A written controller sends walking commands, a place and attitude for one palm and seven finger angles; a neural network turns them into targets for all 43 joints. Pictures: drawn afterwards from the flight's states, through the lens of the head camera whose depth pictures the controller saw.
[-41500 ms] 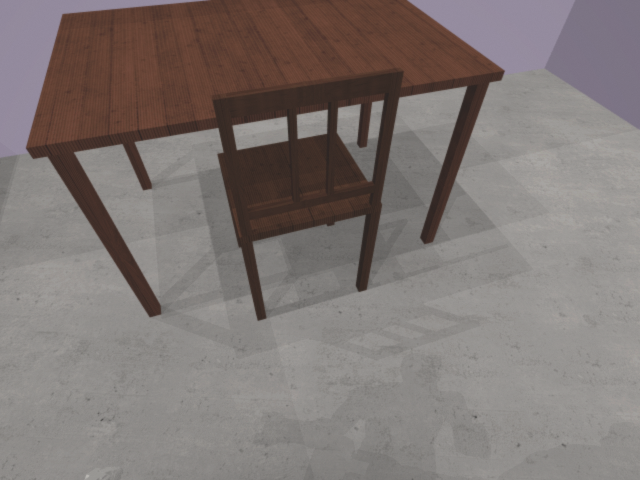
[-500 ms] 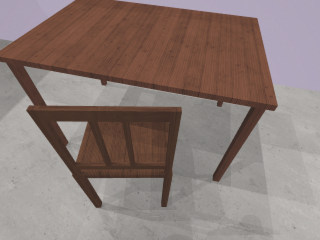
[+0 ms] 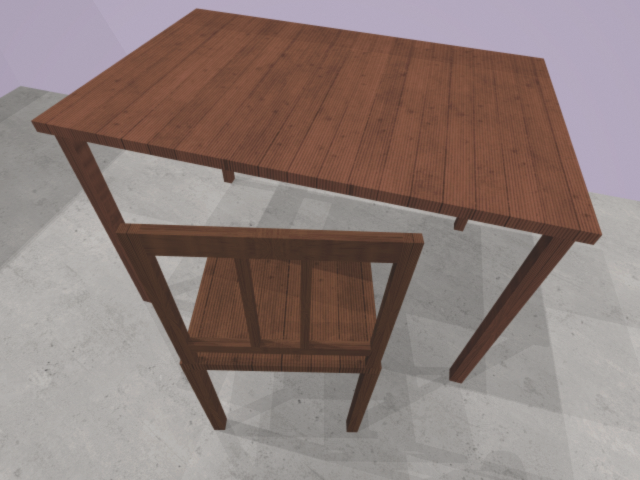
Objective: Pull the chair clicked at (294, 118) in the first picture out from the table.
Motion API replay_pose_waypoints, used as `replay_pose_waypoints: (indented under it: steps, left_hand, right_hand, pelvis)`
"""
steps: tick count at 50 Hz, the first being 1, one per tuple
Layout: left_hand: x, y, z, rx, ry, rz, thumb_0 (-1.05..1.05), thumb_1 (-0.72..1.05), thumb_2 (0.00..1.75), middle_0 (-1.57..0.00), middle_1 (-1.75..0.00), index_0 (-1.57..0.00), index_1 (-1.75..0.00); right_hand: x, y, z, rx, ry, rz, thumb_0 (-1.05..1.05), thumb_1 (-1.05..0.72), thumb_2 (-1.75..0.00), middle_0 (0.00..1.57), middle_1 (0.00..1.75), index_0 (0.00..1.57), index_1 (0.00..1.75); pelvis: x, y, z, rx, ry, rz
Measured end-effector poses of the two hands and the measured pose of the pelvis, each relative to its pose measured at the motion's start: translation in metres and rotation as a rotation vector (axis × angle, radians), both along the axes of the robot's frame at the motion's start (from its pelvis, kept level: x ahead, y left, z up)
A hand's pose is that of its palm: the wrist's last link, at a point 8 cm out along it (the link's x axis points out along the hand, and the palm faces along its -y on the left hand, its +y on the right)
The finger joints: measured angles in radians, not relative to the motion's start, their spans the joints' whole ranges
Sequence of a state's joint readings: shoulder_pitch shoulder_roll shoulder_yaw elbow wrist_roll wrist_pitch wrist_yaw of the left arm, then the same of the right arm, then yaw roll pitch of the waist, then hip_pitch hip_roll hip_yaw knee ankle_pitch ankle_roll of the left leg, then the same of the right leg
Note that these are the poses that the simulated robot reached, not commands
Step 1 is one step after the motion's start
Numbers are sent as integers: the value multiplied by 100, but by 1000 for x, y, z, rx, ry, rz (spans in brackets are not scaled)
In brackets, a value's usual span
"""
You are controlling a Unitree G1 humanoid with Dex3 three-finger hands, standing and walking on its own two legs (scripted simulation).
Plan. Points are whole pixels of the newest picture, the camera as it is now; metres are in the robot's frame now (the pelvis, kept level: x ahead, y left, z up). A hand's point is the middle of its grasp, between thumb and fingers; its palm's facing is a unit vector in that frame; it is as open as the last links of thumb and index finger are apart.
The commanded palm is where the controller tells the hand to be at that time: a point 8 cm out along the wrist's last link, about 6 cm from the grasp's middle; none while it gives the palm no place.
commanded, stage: come to a stop and stand still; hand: left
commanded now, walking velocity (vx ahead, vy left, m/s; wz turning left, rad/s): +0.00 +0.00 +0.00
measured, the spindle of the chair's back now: (249, 305) +0.40 +0.14 -0.09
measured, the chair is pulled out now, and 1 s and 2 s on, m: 0.16 0.16 0.16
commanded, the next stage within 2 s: look again from close up in 0.24 s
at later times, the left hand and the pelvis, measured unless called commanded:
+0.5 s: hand out of the picture -0.04 +0.17 -0.17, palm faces +0.01 -0.98 -0.18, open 7.4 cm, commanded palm none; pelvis -0.01 +0.00 +0.01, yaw -1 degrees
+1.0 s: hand out of the picture -0.04 +0.13 -0.17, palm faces +0.02 -0.99 -0.16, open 7.4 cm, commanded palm none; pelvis -0.01 -0.03 +0.01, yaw +0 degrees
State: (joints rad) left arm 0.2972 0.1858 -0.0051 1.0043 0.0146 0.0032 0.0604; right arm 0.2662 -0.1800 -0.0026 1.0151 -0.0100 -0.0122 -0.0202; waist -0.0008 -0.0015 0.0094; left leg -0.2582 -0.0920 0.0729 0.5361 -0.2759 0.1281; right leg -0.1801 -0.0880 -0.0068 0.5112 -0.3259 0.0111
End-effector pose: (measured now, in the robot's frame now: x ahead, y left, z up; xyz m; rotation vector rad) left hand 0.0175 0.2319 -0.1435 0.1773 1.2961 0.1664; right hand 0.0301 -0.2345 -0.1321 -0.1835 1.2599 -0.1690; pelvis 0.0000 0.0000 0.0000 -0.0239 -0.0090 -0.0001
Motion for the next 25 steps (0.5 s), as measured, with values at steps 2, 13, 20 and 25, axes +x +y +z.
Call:
replay_pose_waypoints:
  steps: [2,13,20,25]
  left_hand:
    - [-1,3,0,-4,0,-3,0,91,90,-20,-30,-19,-30]
    - [-25,4,-1,-27,50,-5,0,91,90,-20,-30,-19,-30]
    - [-45,-2,-1,-39,97,3,0,91,90,-20,-30,-19,-30]
    - [-56,-10,-1,-46,122,8,0,91,90,-20,-30,-19,-30]
  right_hand:
    - [6,3,3,-1,-21,3,2,-93,-89,20,30,20,30]
    - [7,11,9,-1,-39,1,1,-92,-89,20,30,20,30]
    - [-15,8,8,2,19,-17,1,-91,-89,20,30,20,30]
    - [-32,6,6,10,62,-31,1,-91,-89,20,30,20,30]
  pelvis:
    - [-1,3,1,3,-1,-4]
    - [-6,10,5,14,-3,-14]
    - [-9,7,7,15,-6,-13]
    - [-10,3,8,16,-9,-11]
